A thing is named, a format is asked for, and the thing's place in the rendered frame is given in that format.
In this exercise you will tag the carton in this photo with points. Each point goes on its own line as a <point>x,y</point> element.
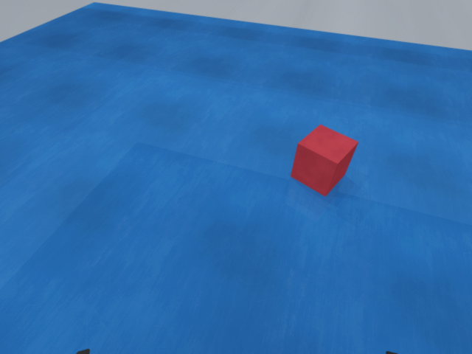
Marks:
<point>322,159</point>

